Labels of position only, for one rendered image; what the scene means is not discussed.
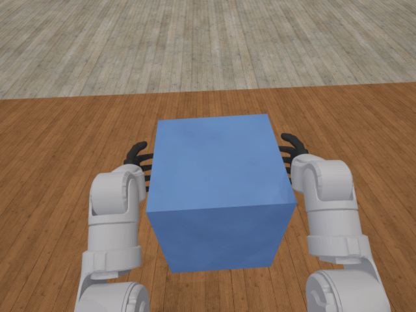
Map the carton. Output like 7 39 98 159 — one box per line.
146 114 297 273

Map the robot right upper arm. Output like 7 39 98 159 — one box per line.
305 268 390 312

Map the robot left upper arm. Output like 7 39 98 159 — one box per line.
76 281 150 312

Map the robot left hand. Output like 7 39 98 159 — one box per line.
123 141 153 192

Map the robot right forearm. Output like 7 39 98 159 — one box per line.
291 154 391 312

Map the robot left forearm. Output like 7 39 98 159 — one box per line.
74 164 147 312

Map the robot right hand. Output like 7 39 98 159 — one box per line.
278 133 309 184

